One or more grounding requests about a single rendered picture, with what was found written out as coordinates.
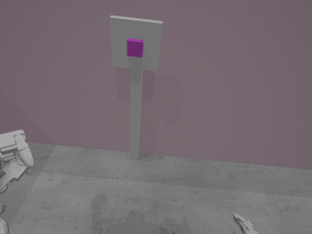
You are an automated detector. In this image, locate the button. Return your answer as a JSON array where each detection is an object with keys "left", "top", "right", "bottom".
[{"left": 127, "top": 38, "right": 143, "bottom": 58}]

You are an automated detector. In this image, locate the panel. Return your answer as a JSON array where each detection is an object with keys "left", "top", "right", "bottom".
[{"left": 109, "top": 16, "right": 163, "bottom": 161}]

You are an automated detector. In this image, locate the robot right hand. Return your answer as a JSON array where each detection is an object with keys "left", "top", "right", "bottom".
[{"left": 233, "top": 214, "right": 258, "bottom": 234}]

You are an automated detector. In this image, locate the robot left hand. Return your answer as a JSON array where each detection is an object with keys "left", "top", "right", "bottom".
[{"left": 0, "top": 130, "right": 35, "bottom": 195}]

